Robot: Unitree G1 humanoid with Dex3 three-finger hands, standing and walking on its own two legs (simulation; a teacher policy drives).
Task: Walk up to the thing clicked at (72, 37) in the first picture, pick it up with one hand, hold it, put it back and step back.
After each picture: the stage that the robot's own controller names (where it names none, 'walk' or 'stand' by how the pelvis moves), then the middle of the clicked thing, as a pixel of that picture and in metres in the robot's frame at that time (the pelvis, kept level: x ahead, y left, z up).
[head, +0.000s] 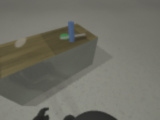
stand; (71, 32) +0.97 +0.28 -0.02
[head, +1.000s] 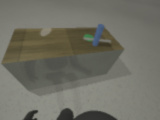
walk; (97, 35) +0.90 -0.03 +0.00
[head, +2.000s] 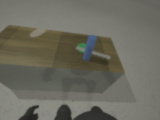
walk; (89, 49) +0.61 +0.03 +0.02
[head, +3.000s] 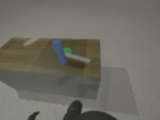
walk; (60, 53) +0.55 +0.30 +0.02
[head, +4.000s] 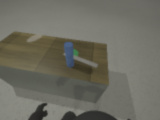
stand; (69, 55) +0.53 +0.20 -0.01
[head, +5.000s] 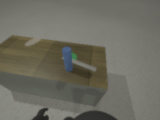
stand; (68, 60) +0.50 +0.21 -0.02
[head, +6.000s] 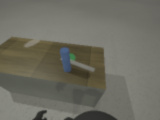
stand; (66, 61) +0.50 +0.22 -0.03
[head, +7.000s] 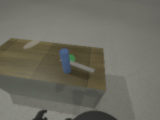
stand; (65, 62) +0.49 +0.23 -0.03
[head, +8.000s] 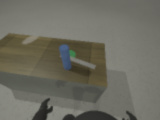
rise first; (66, 58) +0.49 +0.22 -0.02
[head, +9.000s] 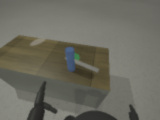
rise first; (70, 60) +0.50 +0.21 -0.02
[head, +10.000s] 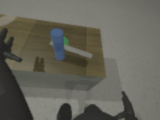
go down; (58, 46) +0.51 +0.19 +0.03
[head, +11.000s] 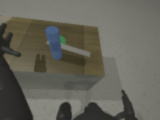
go down; (55, 45) +0.51 +0.20 +0.05
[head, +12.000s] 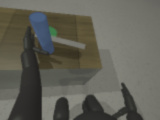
close in; (44, 37) +0.53 +0.21 +0.09
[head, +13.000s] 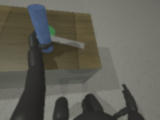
lift; (43, 32) +0.55 +0.21 +0.09
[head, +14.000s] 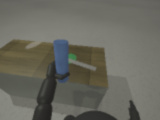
lift; (62, 63) +0.32 +0.18 +0.18
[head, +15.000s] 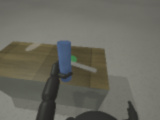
hold; (65, 62) +0.34 +0.16 +0.16
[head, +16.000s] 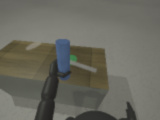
hold; (63, 61) +0.34 +0.17 +0.17
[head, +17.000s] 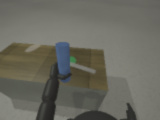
hold; (64, 64) +0.33 +0.17 +0.16
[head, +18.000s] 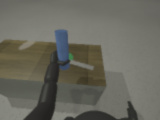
crouch; (63, 51) +0.43 +0.18 +0.16
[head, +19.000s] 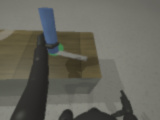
lower; (50, 33) +0.53 +0.20 +0.17
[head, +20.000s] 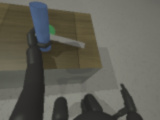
lower; (42, 31) +0.55 +0.21 +0.10
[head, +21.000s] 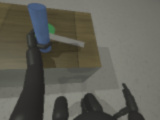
lower; (42, 32) +0.55 +0.21 +0.10
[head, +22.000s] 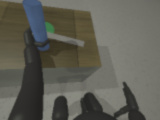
lower; (39, 29) +0.56 +0.22 +0.10
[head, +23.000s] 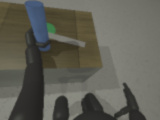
lower; (40, 30) +0.55 +0.22 +0.10
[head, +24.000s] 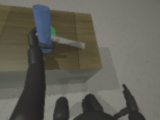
open; (44, 32) +0.55 +0.21 +0.09
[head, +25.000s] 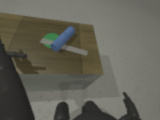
sink last; (63, 38) +0.65 +0.14 -0.02
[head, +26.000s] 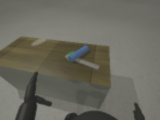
stand; (79, 53) +0.69 +0.17 -0.06
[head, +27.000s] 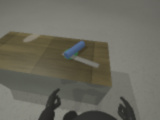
stand; (75, 49) +0.68 +0.19 -0.05
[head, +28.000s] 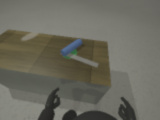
stand; (72, 47) +0.69 +0.21 -0.05
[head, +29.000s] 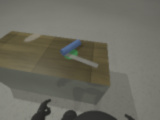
stand; (71, 47) +0.72 +0.23 -0.07
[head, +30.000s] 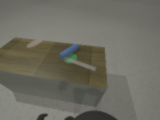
stand; (69, 50) +0.74 +0.27 -0.11
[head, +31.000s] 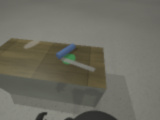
stand; (66, 50) +0.73 +0.30 -0.11
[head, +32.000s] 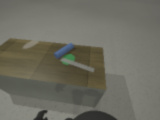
stand; (64, 50) +0.73 +0.32 -0.11
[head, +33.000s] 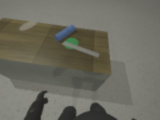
walk; (65, 32) +0.82 +0.28 -0.08
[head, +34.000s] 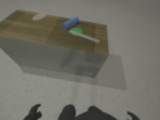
walk; (70, 22) +1.06 +0.33 -0.10
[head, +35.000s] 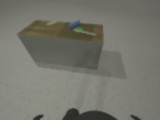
stand; (74, 24) +1.40 +0.41 -0.09
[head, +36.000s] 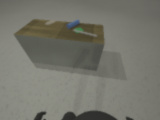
stand; (73, 24) +1.37 +0.35 -0.10
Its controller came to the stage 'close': yes
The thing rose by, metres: 0.21
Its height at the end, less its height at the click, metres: -0.09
